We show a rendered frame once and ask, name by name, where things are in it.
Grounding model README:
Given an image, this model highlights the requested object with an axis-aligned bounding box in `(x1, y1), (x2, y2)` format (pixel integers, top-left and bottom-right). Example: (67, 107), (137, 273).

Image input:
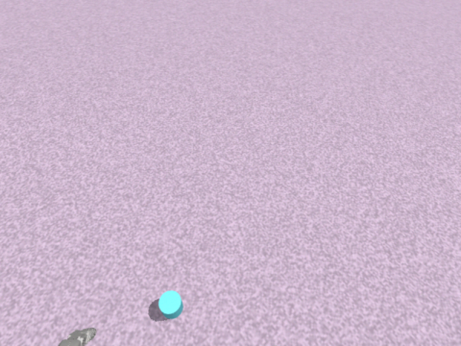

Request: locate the tin
(158, 290), (183, 319)

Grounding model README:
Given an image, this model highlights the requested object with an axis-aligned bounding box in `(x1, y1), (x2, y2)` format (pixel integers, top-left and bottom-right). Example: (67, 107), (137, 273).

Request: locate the left robot hand
(58, 328), (97, 346)

